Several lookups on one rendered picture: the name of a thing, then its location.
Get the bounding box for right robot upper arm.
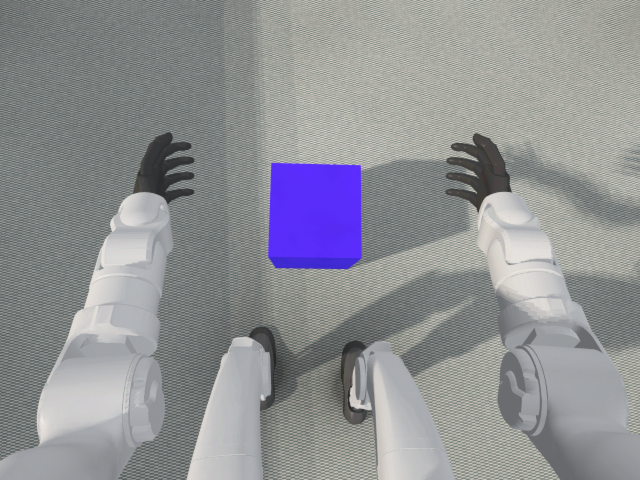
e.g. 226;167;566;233
497;344;640;480

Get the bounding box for robot left hand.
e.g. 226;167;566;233
133;132;194;204

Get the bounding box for robot right thigh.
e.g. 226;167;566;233
355;351;456;480

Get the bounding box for left robot upper arm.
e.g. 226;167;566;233
0;353;165;480

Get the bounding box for left robot foot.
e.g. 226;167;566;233
249;327;276;410

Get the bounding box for carton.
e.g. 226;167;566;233
268;163;362;269

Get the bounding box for robot right hand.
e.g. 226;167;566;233
445;133;512;213

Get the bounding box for robot right forearm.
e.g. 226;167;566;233
476;192;629;427

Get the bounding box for robot left forearm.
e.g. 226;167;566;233
37;192;174;441

